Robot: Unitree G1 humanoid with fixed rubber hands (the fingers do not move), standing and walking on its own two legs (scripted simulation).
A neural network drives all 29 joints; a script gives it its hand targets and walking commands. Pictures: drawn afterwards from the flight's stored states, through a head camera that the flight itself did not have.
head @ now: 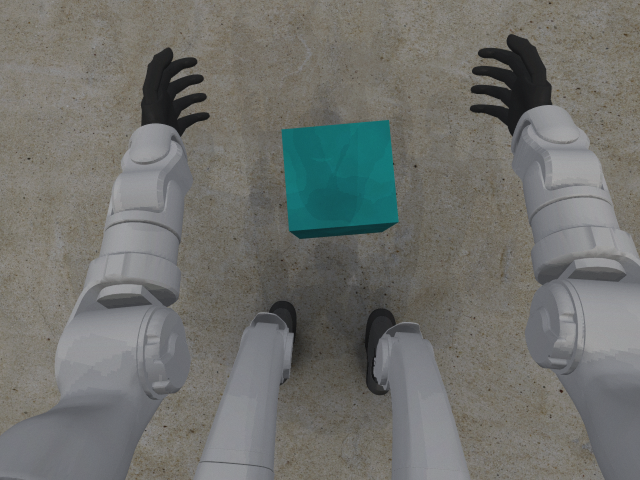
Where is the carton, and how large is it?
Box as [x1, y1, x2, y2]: [281, 120, 398, 238]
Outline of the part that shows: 388,120 281,129 289,230 299,238 377,232 384,230 398,221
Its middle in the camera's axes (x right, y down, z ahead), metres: +0.04 -0.11 +0.87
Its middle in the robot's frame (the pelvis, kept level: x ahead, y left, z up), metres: +0.51 +0.02 -0.53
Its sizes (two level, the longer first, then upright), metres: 0.210 0.200 0.250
